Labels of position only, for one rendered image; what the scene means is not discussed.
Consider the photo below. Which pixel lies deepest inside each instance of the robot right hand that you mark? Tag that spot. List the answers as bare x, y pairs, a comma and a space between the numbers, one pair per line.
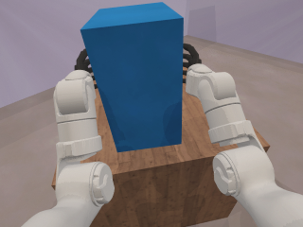
193, 58

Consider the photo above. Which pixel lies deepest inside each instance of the robot left hand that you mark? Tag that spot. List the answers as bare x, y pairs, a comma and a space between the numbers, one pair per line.
82, 64

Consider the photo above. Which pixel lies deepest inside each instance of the left robot upper arm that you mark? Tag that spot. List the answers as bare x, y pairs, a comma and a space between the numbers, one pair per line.
81, 190

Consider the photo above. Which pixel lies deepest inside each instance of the robot left forearm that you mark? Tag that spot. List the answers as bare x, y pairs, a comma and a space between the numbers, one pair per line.
75, 111

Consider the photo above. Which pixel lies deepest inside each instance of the right robot upper arm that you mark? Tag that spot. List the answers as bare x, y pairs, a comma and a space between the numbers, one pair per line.
246, 174

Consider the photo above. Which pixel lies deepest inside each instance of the carton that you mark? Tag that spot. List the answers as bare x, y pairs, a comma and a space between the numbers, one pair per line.
136, 54

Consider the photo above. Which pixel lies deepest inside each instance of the robot right forearm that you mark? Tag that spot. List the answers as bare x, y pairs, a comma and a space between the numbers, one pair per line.
222, 107

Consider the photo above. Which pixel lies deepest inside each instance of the pedestal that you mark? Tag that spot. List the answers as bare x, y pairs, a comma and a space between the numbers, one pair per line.
169, 186

